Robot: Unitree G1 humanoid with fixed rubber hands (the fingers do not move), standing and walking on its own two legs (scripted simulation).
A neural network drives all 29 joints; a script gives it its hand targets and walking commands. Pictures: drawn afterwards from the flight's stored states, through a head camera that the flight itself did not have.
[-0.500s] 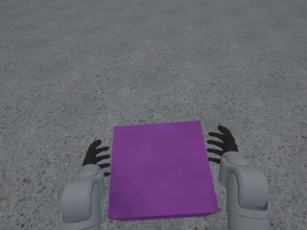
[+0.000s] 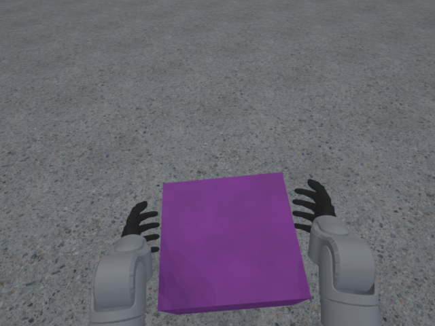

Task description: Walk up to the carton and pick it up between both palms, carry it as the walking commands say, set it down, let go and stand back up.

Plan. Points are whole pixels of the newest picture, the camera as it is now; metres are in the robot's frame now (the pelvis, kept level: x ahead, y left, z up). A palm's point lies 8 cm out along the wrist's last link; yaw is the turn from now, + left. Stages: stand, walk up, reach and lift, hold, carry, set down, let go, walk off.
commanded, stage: carry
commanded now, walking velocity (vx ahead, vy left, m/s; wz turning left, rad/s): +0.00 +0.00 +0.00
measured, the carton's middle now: (228, 244) +0.31 -0.01 -0.01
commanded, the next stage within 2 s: none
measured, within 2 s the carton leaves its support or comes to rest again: neither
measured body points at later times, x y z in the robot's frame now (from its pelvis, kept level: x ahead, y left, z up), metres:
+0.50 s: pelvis +0.00 +0.00 +0.00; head -0.01 +0.00 +0.45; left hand +0.28 +0.15 +0.05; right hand +0.29 -0.16 +0.08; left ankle +0.03 +0.13 -0.73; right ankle +0.03 -0.12 -0.73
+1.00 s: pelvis +0.00 +0.00 +0.00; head -0.01 +0.00 +0.45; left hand +0.28 +0.16 +0.03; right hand +0.30 -0.16 +0.06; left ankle +0.03 +0.13 -0.73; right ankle +0.03 -0.12 -0.73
